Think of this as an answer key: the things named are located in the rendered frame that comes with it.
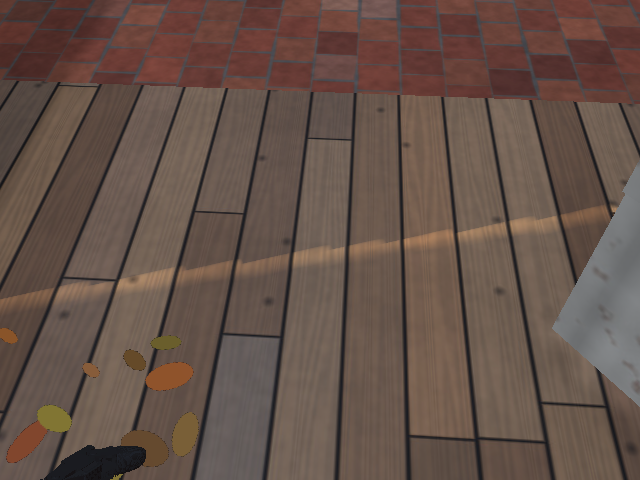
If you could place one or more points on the robot left hand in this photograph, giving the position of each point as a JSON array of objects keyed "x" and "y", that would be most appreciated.
[{"x": 99, "y": 464}]

